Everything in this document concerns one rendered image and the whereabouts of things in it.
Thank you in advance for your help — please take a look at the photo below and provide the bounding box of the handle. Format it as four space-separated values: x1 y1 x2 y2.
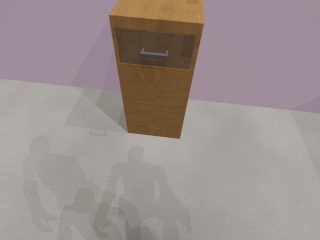
140 48 168 60

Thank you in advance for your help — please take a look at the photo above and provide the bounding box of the drawer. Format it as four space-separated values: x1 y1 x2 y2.
116 27 196 70

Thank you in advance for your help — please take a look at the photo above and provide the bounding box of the cabinet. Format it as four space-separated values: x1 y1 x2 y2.
109 0 204 139

